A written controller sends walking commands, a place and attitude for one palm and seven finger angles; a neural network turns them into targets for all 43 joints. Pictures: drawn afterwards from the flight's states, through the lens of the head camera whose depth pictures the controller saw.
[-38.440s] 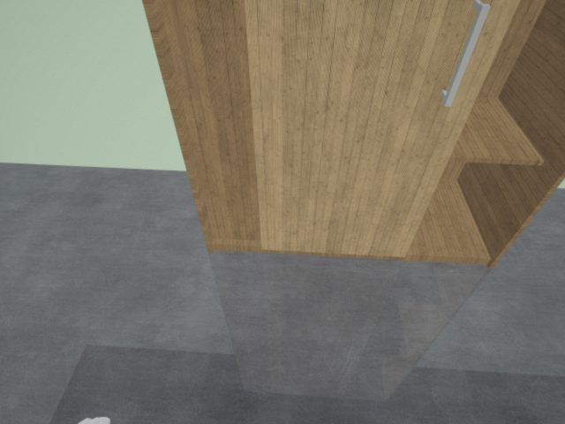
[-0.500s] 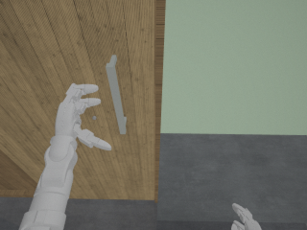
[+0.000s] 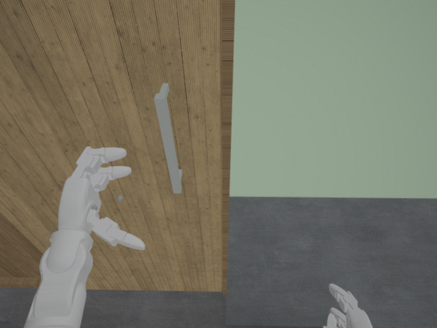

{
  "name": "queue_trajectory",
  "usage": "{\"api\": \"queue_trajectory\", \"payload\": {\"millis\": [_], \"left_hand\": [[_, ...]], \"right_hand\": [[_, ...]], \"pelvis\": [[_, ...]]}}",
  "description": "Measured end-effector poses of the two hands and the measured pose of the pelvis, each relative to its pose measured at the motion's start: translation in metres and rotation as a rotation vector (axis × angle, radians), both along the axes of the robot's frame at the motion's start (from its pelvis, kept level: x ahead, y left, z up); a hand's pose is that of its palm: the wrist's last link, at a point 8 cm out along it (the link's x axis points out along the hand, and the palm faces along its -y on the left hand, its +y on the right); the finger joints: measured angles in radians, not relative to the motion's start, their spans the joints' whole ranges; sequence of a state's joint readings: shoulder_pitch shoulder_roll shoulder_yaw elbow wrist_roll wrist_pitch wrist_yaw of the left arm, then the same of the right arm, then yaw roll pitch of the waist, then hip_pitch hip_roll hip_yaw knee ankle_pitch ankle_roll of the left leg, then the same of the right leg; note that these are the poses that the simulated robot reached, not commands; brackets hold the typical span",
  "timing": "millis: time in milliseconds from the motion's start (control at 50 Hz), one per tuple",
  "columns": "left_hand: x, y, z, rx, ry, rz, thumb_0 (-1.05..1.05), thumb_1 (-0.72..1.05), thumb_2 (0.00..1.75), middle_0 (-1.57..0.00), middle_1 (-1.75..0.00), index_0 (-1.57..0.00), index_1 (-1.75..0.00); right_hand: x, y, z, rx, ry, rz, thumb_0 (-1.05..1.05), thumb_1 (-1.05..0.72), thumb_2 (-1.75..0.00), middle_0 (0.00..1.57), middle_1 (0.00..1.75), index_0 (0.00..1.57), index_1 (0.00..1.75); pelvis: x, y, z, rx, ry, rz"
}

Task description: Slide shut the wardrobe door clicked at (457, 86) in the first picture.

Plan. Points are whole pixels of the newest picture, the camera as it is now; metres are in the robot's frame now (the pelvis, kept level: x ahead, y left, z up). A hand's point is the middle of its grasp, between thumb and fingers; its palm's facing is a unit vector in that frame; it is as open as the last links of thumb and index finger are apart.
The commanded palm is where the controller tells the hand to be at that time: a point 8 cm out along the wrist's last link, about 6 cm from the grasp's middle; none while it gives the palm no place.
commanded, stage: slip the hand off the handle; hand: left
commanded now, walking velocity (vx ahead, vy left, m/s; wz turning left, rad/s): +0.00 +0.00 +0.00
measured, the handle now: (171, 144) +0.41 +0.13 +0.15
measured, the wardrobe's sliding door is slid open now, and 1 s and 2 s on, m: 0.00 0.00 0.00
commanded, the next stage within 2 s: draw the hand back to the body in 0.34 s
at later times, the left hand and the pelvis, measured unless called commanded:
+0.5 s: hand (103, 230) +0.22 +0.20 +0.13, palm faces +0.13 -0.99 -0.11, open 14.7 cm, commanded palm +0.20 +0.24 +0.14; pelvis +0.00 -0.01 +0.00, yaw +2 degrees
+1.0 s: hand (76, 241) +0.19 +0.22 +0.15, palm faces +0.15 -0.98 -0.12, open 14.5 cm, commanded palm +0.16 +0.26 +0.16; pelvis +0.01 +0.00 +0.00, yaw +2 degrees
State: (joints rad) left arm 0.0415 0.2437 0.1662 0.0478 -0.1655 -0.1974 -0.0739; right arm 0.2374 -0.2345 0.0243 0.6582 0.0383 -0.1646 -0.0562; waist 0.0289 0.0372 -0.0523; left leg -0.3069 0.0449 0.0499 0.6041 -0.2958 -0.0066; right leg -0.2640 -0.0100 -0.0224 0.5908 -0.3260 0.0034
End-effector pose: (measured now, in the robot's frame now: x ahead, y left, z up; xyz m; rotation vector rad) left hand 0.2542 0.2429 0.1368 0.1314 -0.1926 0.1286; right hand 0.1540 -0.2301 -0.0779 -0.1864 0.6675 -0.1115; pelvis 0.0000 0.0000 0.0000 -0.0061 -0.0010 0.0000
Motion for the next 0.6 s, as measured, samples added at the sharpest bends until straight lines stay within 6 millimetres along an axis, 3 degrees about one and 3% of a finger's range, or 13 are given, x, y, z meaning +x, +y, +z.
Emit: {"api": "queue_trajectory", "payload": {"millis": [180, 380, 500, 600], "left_hand": [[-0.032, 0.0, 0.004, 0.004, -0.012, -0.008, -0.02, -0.55, 0.2, -0.25, -1.15, -0.26, -1.15], [-0.056, 0.001, 0.0, 0.01, 0.014, 0.006, -0.02, -0.55, 0.2, -0.25, -1.15, -0.26, -1.15], [-0.059, 0.005, -0.001, -0.012, 0.019, -0.004, -0.02, -0.55, 0.2, -0.25, -1.15, -0.26, -1.15], [-0.052, 0.011, -0.002, -0.084, 0.128, -0.052, -0.02, -0.55, 0.2, -0.25, -1.15, -0.26, -1.15]], "right_hand": [[0.021, 0.01, 0.011, 0.009, -0.083, 0.062, 0.01, -0.9, -0.9, 0.2, 0.3, 0.2, 0.3], [0.023, 0.012, 0.012, 0.012, -0.104, 0.088, 0.01, -0.9, -0.9, 0.2, 0.3, 0.2, 0.3], [0.019, 0.01, 0.007, 0.004, -0.089, 0.085, 0.01, -0.9, -0.9, 0.2, 0.3, 0.2, 0.3], [0.021, 0.008, 0.01, 0.001, -0.108, 0.055, 0.01, -0.9, -0.9, 0.2, 0.3, 0.2, 0.3]], "pelvis": [[-0.004, -0.003, 0.0, -0.003, -0.018, 0.019], [-0.004, -0.007, -0.001, -0.005, -0.023, 0.026], [-0.003, -0.007, -0.002, -0.008, -0.022, 0.033], [0.002, -0.005, 0.001, -0.008, -0.03, 0.035]]}}
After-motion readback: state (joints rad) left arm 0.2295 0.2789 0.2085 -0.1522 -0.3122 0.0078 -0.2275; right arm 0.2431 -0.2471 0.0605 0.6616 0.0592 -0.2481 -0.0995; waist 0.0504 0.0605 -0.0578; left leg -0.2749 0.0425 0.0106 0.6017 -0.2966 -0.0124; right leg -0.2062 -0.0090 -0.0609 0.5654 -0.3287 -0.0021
